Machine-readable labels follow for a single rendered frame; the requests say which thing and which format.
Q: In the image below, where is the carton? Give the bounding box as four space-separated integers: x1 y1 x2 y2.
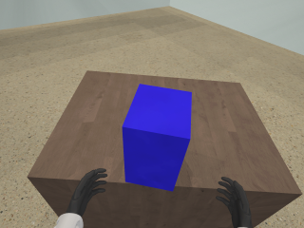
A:
122 84 192 192

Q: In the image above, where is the right robot hand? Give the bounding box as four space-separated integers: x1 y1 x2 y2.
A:
216 177 253 228

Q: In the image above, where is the pedestal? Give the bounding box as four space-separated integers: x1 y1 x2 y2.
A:
27 70 302 228

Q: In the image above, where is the left robot hand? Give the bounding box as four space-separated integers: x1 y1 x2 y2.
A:
66 168 107 217

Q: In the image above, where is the left robot forearm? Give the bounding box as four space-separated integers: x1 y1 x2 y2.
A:
53 213 84 228

